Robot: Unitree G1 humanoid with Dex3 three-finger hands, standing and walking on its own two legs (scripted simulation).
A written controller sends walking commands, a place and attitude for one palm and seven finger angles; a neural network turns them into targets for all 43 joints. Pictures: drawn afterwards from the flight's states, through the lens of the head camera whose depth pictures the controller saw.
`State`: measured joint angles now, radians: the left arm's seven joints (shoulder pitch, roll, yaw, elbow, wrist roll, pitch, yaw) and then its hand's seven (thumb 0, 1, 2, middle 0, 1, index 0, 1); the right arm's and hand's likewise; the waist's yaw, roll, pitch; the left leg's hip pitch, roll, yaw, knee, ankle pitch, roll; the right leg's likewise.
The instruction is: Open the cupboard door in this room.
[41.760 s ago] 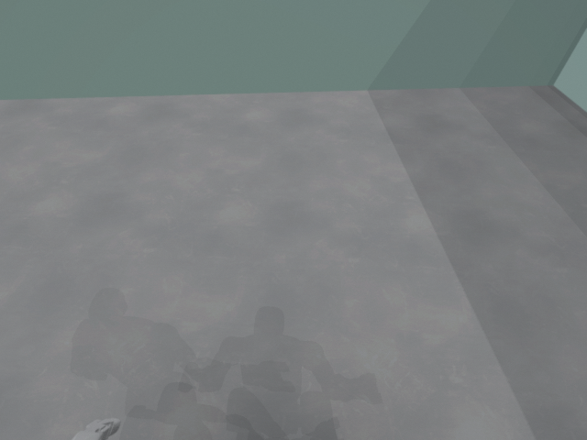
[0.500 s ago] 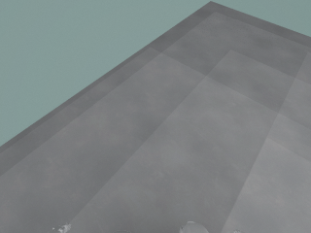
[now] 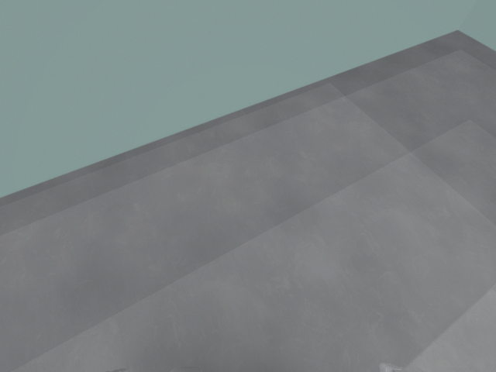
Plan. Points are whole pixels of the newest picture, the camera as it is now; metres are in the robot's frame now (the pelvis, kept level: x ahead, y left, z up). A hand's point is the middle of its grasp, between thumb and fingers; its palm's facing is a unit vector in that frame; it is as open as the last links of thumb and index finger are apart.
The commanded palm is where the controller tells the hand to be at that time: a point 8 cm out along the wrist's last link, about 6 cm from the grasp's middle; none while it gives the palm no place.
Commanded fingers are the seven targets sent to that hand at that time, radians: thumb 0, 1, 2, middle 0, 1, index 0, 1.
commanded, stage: turn to face it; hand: left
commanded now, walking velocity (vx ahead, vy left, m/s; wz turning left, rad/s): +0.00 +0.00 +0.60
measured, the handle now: out of the picture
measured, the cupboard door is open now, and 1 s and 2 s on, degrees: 45 45 45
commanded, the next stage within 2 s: none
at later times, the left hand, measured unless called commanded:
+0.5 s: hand out of the picture +0.07 +0.19 -0.14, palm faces +0.26 -0.92 -0.28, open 7.4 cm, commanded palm none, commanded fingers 0.00 0.90 0.90 -0.20 -0.30 -0.20 -0.30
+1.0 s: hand out of the picture -0.04 +0.22 -0.17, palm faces +0.58 -0.78 -0.23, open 7.4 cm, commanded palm none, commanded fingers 0.00 0.90 0.90 -0.20 -0.30 -0.20 -0.30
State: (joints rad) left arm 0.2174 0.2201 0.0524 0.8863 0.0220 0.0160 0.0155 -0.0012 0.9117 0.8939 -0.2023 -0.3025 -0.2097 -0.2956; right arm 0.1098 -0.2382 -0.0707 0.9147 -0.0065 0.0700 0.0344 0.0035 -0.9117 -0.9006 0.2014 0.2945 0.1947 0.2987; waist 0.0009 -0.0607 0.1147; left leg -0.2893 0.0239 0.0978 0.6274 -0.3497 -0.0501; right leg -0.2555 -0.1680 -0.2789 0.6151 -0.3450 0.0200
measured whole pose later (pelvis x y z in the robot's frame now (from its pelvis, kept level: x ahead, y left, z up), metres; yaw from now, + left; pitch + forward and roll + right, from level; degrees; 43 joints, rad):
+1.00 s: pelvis +0.02 -0.01 +0.01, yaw +34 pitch +1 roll -1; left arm 0.16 0.28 0.08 0.90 0.01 0.07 0.01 0.01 0.91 0.89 -0.20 -0.30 -0.20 -0.29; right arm 0.13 -0.21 -0.04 0.90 -0.02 0.03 0.00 0.00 -0.91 -0.90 0.21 0.30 0.20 0.30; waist 0.00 -0.05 0.11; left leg -0.30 -0.02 -0.01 0.53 -0.26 0.04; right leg -0.50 -0.09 -0.02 1.13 -0.43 0.09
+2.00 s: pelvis +0.05 -0.03 +0.01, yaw +69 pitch +1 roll -2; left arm 0.14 0.27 0.07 0.89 0.02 0.06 0.01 0.00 0.91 0.89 -0.19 -0.30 -0.20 -0.29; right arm 0.17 -0.19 -0.03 0.92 -0.02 0.03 0.00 0.00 -0.91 -0.90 0.21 0.30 0.20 0.30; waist 0.00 -0.03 0.08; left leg -0.26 -0.02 -0.06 0.47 -0.22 0.04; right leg -0.48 -0.08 0.00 1.00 -0.39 0.09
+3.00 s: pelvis +0.02 +0.07 +0.02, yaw +84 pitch -1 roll +0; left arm 0.20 0.20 0.06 1.02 0.02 0.00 -0.01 0.00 0.91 0.89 -0.19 -0.30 -0.20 -0.29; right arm 0.35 -0.16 -0.02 1.06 -0.02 -0.05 -0.02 -0.01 -0.94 -0.90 0.21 0.30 0.20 0.30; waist 0.01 -0.05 0.05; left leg -0.02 -0.06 0.11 0.30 -0.26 0.07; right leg -0.59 -0.10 -0.05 1.07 -0.22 0.01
